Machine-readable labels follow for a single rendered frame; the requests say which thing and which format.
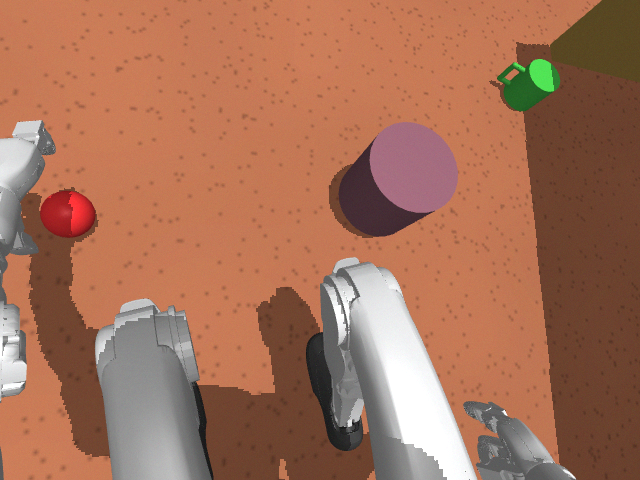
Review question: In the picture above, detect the left robot foot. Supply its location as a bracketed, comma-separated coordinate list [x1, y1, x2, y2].
[192, 381, 213, 480]

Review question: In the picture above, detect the left robot arm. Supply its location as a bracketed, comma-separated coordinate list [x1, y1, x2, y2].
[0, 186, 27, 480]

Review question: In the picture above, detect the right robot arm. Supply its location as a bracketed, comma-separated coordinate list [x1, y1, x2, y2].
[525, 463, 577, 480]

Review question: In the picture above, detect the right robot foot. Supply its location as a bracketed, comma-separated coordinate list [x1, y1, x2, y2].
[306, 332, 363, 451]

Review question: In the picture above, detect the right robot hand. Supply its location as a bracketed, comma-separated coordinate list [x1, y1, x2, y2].
[463, 401, 556, 480]

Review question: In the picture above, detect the left robot hand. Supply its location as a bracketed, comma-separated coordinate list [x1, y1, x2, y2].
[0, 120, 56, 255]

